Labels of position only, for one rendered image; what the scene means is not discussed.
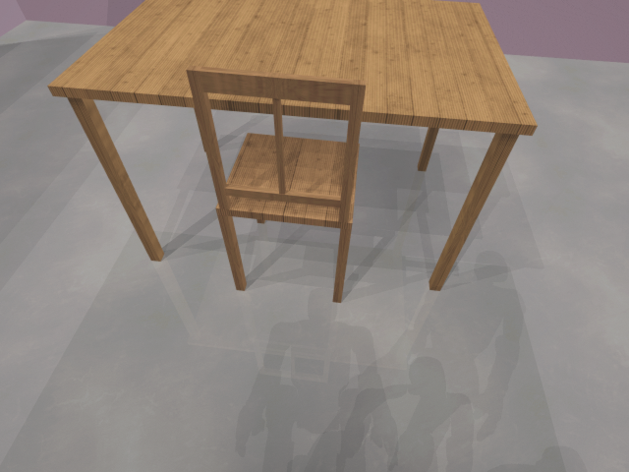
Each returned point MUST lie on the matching table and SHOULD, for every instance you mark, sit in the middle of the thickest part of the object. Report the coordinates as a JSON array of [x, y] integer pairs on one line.
[[427, 63]]

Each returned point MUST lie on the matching chair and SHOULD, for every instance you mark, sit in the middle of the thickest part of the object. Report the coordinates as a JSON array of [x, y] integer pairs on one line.
[[278, 178]]

